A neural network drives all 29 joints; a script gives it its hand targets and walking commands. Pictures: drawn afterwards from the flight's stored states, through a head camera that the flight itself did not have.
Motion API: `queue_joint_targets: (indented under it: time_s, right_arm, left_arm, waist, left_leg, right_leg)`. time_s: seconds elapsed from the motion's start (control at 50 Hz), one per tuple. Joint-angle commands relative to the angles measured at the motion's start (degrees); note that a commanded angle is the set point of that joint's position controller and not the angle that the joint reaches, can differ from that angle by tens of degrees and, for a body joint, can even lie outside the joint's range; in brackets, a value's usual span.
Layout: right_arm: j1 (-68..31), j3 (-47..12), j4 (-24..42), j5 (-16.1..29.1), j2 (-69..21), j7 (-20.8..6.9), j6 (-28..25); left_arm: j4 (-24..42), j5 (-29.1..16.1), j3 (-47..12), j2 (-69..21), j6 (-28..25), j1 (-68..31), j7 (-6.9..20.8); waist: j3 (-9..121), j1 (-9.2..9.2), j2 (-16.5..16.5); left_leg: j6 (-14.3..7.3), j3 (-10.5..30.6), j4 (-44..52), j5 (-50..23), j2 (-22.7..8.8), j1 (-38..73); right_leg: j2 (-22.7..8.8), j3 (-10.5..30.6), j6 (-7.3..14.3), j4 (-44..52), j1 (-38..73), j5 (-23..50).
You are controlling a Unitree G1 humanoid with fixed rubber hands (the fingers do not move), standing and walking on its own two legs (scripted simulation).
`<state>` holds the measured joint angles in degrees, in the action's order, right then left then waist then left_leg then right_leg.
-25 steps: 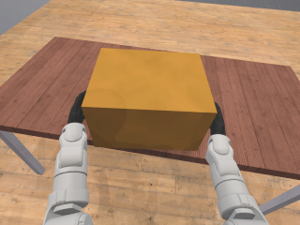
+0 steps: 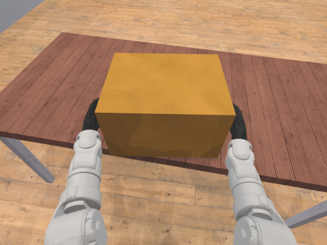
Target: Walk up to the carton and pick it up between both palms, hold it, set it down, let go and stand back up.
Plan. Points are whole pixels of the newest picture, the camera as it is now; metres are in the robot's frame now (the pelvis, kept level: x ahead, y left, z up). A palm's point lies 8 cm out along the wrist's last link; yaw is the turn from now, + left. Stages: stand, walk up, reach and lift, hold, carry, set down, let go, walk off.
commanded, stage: set down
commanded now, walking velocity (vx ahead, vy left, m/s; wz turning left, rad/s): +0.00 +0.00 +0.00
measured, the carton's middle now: (165, 104) +0.46 -0.03 +0.07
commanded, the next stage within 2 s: none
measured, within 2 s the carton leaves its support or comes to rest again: rests again in 1.88 s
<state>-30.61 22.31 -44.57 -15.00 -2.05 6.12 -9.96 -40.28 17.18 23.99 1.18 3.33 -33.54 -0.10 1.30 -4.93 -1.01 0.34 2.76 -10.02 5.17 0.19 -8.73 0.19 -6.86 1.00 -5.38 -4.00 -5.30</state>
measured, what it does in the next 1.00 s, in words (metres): stands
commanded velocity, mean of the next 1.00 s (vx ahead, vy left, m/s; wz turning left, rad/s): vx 0.00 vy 0.00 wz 0.00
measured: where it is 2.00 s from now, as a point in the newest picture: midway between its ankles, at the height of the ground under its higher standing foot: outside the picture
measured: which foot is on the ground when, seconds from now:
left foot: down 0.00-1.00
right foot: down 0.00-1.00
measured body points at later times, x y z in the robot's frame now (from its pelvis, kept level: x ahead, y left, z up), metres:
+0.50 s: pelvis +0.00 +0.00 +0.00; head +0.06 +0.00 +0.44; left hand +0.43 +0.15 +0.04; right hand +0.38 -0.22 +0.05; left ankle -0.01 +0.12 -0.75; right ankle -0.03 -0.10 -0.75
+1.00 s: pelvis +0.01 +0.01 -0.01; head +0.11 +0.00 +0.43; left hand +0.46 +0.15 +0.00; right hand +0.40 -0.22 +0.01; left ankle -0.01 +0.12 -0.75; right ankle -0.03 -0.10 -0.75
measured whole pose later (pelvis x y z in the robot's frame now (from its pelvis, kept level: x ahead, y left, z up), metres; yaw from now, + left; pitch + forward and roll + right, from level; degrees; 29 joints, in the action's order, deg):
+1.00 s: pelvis +0.01 +0.01 -0.01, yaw -1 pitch +22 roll -1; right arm -38.0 30.6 -52.9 -20.2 -0.5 6.5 -16.2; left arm -69.1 8.7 20.8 7.2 -16.3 -46.3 -3.0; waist 10.5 -4.4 1.9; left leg 0.0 2.1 -10.8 3.6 0.1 -29.4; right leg 0.3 -5.6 0.8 -5.5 -24.5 -3.2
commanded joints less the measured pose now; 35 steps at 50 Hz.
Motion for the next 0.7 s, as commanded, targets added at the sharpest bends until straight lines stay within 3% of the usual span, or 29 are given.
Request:
queue_joint_targets:
  time_s: [0.0, 0.28, 0.5, 0.68]
  right_arm:
    - [-35.12, -17.21, 7.52, -3.89, -23.06, -9.1, -6.58]
    - [-37.9, -14.34, 2.86, -6.7, -24.77, -9.71, -6.69]
    - [-39.47, -12.62, 0.54, -8.93, -26.47, -9.81, -7.76]
    - [-40.33, -12.33, -1.25, -9.63, -27.25, -9.83, -9.29]
  left_arm:
    - [5.38, -1.98, -20.68, -25.41, -9.02, -39.15, 8.12]
    - [-4.72, -2.18, -17.82, -25.09, -14.93, -44.71, 7.92]
    - [-10.47, -2.44, -16.62, -24.64, -18.94, -48.1, 7.88]
    - [-14.73, -3.53, -17.63, -25.35, -21.93, -49.75, 7.74]
  waist:
    - [37.41, -0.58, 2.7]
    - [39.38, 0.14, 2.67]
    - [45.08, 0.42, 2.6]
    - [49.92, -0.22, 3.04]
  left_leg:
    - [1.73, -0.59, -2.25, -21.02, 0.44, 6.35]
    - [0.77, -0.17, -2.09, -19.97, -0.22, 3.3]
    - [-0.44, -0.53, -1.93, -21.1, -0.4, -1.67]
    - [-0.08, -0.59, -3.31, -24.66, -0.69, -3.78]
  right_leg:
    - [0.56, 1.16, -2.76, -7.25, 17.27, 35.29]
    - [0.16, 1.66, -2.52, -7.51, 13.8, 34.33]
    - [-0.43, 2.44, -2.58, -9.3, 14.26, 38.63]
    - [-0.55, 2.67, -2.14, -10.07, 12.43, 41.77]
